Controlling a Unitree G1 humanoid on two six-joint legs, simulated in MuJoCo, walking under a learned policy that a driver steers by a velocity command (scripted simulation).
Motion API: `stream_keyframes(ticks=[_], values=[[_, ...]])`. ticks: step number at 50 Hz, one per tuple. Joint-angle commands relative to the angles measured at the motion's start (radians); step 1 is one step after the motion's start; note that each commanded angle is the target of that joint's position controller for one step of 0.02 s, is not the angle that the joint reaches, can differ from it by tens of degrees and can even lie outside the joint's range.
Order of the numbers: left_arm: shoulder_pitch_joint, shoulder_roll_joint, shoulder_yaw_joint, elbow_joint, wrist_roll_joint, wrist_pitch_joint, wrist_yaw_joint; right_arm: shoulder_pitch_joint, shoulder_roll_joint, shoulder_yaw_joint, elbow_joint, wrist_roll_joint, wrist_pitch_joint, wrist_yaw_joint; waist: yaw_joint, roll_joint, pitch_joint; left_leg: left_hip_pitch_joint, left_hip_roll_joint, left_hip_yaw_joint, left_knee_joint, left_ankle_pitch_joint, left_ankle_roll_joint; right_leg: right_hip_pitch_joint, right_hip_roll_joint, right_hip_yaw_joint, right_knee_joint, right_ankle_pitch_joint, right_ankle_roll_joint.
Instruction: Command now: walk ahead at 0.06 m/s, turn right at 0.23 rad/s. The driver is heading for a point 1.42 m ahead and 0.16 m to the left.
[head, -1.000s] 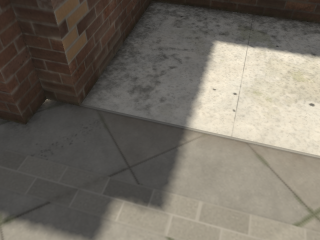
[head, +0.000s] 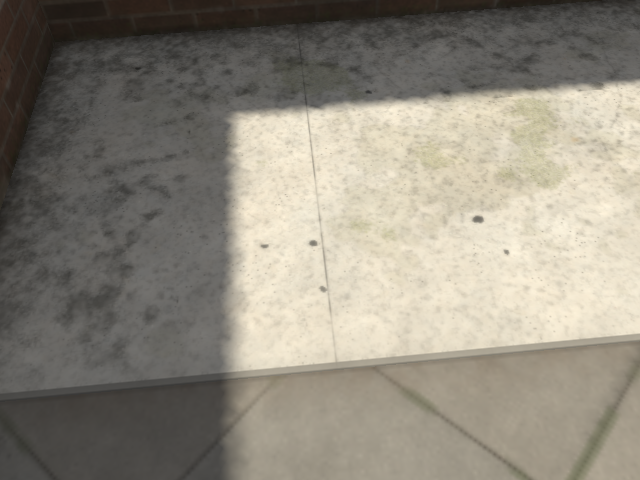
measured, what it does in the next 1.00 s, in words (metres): steps on the spot: left foot, then right foot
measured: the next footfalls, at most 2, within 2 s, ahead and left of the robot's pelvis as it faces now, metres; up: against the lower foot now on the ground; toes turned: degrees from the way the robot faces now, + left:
left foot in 0.06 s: +0.14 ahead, +0.14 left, +0.00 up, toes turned -3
right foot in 0.34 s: +0.07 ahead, -0.12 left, +0.00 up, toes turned +1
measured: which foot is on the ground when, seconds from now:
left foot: up 0.00-0.04, down 0.06-1.00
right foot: down 0.00-0.08, up 0.10-0.32, down 0.34-1.00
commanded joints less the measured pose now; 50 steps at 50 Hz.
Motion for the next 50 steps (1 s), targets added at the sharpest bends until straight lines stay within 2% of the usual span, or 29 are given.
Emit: stream_keyframes(ticks=[1, 2, 3, 4, 5, 6, 7, 8, 9, 10, 12, 15, 16, 17, 18, 19, 20, 23, 25, 37, 50], values=[[0.017, 0.117, 0.017, -0.040, 0.000, -0.004, 0.002, -0.030, -0.109, -0.025, -0.070, -0.001, -0.032, 0.008, -0.015, -0.138, -0.100, 0.080, -0.011, 0.015, -0.109, -0.037, 0.042, 0.127, -0.304, 0.224, 0.027, 0.587, -0.096], [0.005, 0.107, 0.010, -0.040, -0.004, -0.005, 0.001, 0.006, -0.107, -0.024, -0.060, -0.005, -0.041, 0.010, -0.050, -0.127, -0.100, 0.186, -0.004, 0.013, -0.235, 0.110, 0.070, 0.100, -0.273, 0.217, 0.056, 0.557, -0.067], [0.028, 0.090, 0.002, -0.046, 0.011, -0.014, -0.002, 0.038, -0.151, -0.030, -0.056, -0.021, -0.047, 0.004, -0.047, -0.071, -0.144, 0.352, 0.088, -0.067, -0.243, 0.427, 0.113, 0.038, -0.222, 0.187, 0.109, 0.476, -0.025], [0.126, 0.084, 0.002, -0.037, 0.025, -0.026, -0.006, 0.047, -0.209, -0.040, -0.060, -0.030, -0.038, -0.003, 0.011, 0.074, -0.208, 0.552, 0.222, -0.181, -0.159, 0.776, 0.222, -0.098, -0.128, 0.116, 0.203, 0.165, 0.028], [0.145, 0.085, -0.002, -0.021, 0.015, -0.024, -0.004, 0.076, -0.125, -0.023, -0.045, -0.028, -0.018, -0.006, -0.020, 0.163, -0.262, 0.595, 0.320, -0.283, -0.159, 0.788, 0.347, -0.160, -0.083, 0.050, 0.286, -0.194, 0.086], [0.080, 0.123, 0.006, -0.035, 0.009, -0.012, -0.005, 0.091, -0.070, -0.005, -0.036, -0.008, -0.007, -0.003, -0.050, 0.161, -0.239, 0.562, 0.344, -0.344, -0.211, 0.659, 0.375, -0.193, -0.098, 0.017, 0.364, -0.374, 0.118], [0.026, 0.135, 0.014, -0.048, 0.001, 0.003, -0.001, 0.092, -0.082, -0.005, -0.029, -0.002, -0.001, 0.000, -0.068, 0.133, -0.203, 0.539, 0.331, -0.350, -0.238, 0.538, 0.361, -0.237, -0.106, -0.001, 0.456, -0.412, 0.141], [0.014, 0.136, 0.021, -0.044, -0.002, 0.020, 0.003, 0.076, -0.111, -0.011, -0.031, 0.001, 0.004, 0.000, -0.065, 0.100, -0.170, 0.492, 0.310, -0.324, -0.253, 0.444, 0.339, -0.254, -0.119, -0.010, 0.531, -0.397, 0.160], [0.029, 0.125, 0.022, -0.033, -0.001, 0.034, 0.004, 0.035, -0.129, -0.016, -0.034, 0.004, 0.007, 0.000, -0.045, 0.079, -0.137, 0.424, 0.284, -0.280, -0.272, 0.353, 0.311, -0.234, -0.142, -0.010, 0.532, -0.353, 0.172], [0.051, 0.097, 0.016, -0.019, -0.004, 0.041, 0.004, -0.008, -0.127, -0.016, -0.036, 0.004, 0.012, 0.000, -0.021, 0.085, -0.114, 0.361, 0.238, -0.223, -0.291, 0.264, 0.276, -0.190, -0.158, -0.025, 0.455, -0.320, 0.177], [0.067, 0.042, 0.001, 0.009, -0.004, 0.039, 0.002, -0.040, -0.108, -0.014, -0.028, 0.000, 0.028, 0.003, -0.017, 0.126, -0.099, 0.287, 0.165, -0.131, -0.302, 0.207, 0.240, -0.082, -0.150, -0.084, 0.285, -0.219, 0.180], [0.076, 0.037, 0.004, 0.040, 0.001, 0.029, -0.006, -0.008, -0.099, -0.010, 0.001, 0.009, 0.036, 0.002, -0.012, 0.124, -0.124, 0.275, 0.125, -0.085, -0.270, 0.066, 0.213, 0.064, -0.131, -0.131, 0.006, 0.045, 0.146], [0.054, 0.058, 0.007, 0.034, 0.012, 0.028, -0.008, 0.024, -0.089, -0.005, 0.016, 0.011, 0.031, 0.004, -0.021, 0.101, -0.119, 0.248, 0.109, -0.082, -0.272, -0.033, 0.173, 0.104, -0.150, -0.105, -0.035, 0.100, 0.125], [0.036, 0.106, 0.014, 0.018, 0.022, 0.029, -0.005, 0.040, -0.079, 0.001, 0.024, 0.001, 0.024, 0.009, -0.038, 0.039, -0.107, 0.204, 0.087, -0.060, -0.247, -0.135, 0.124, 0.126, -0.226, -0.029, -0.041, 0.147, 0.091], [0.013, 0.146, 0.022, 0.028, 0.016, 0.030, -0.004, 0.065, -0.063, 0.002, 0.025, -0.008, 0.018, 0.014, -0.088, -0.089, -0.072, 0.232, 0.014, 0.018, -0.238, -0.198, 0.077, 0.019, -0.248, -0.002, -0.032, 0.027, 0.044], [-0.001, 0.092, 0.010, 0.031, 0.016, 0.022, -0.011, 0.024, -0.063, 0.004, 0.031, -0.015, 0.017, 0.013, -0.066, -0.103, -0.047, 0.311, -0.001, 0.046, -0.203, -0.155, 0.044, -0.079, -0.237, 0.004, -0.071, -0.124, 0.029], [-0.011, 0.067, 0.001, 0.037, 0.022, 0.011, -0.013, 0.008, -0.067, 0.001, 0.035, -0.009, 0.017, 0.010, -0.064, -0.098, -0.022, 0.335, 0.000, 0.045, -0.186, -0.108, 0.039, -0.113, -0.230, 0.003, -0.092, -0.159, 0.039], [-0.001, 0.078, -0.001, 0.060, 0.019, -0.021, -0.014, 0.038, -0.077, -0.005, 0.067, 0.000, 0.025, -0.006, -0.065, -0.102, -0.007, 0.346, 0.010, 0.033, -0.167, 0.008, 0.055, -0.093, -0.216, -0.017, -0.075, -0.009, 0.068], [0.028, 0.074, -0.004, 0.081, 0.012, -0.029, -0.013, 0.050, -0.076, -0.007, 0.088, 0.003, 0.027, -0.008, -0.058, -0.089, -0.016, 0.351, 0.010, 0.035, -0.162, 0.045, 0.055, -0.064, -0.210, -0.026, -0.058, 0.056, 0.070], [0.052, 0.052, -0.017, 0.154, 0.005, -0.026, -0.013, 0.080, -0.081, -0.012, 0.189, 0.010, 0.048, -0.024, -0.049, -0.043, -0.018, 0.377, 0.012, 0.035, -0.163, 0.120, 0.039, -0.004, -0.193, -0.052, -0.046, 0.215, 0.062], [0.075, 0.038, -0.028, 0.215, 0.006, -0.023, -0.011, 0.098, -0.075, -0.010, 0.253, 0.012, 0.058, -0.034, -0.051, -0.046, 0.004, 0.379, 0.010, 0.038, -0.176, 0.094, 0.039, -0.011, -0.179, -0.073, -0.069, 0.168, 0.067]])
